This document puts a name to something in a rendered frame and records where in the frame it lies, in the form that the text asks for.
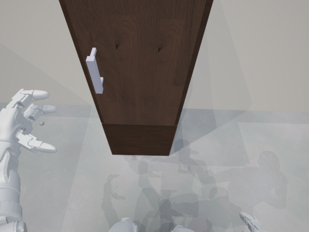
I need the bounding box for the robot left thigh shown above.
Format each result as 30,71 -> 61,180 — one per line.
108,221 -> 138,232

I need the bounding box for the robot left shin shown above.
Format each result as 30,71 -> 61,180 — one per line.
121,218 -> 131,222

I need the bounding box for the handle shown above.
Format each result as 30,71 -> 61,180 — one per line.
86,48 -> 103,94

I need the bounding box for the robot left upper arm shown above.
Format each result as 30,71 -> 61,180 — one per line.
0,221 -> 28,232

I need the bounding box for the robot right hand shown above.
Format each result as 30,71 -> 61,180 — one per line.
239,211 -> 267,232

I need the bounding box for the cupboard door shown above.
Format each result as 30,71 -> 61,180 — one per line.
64,0 -> 207,126

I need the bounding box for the left robot forearm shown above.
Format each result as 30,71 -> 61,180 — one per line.
0,141 -> 22,226

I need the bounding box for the robot left hand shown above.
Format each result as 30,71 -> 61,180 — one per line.
0,89 -> 57,154

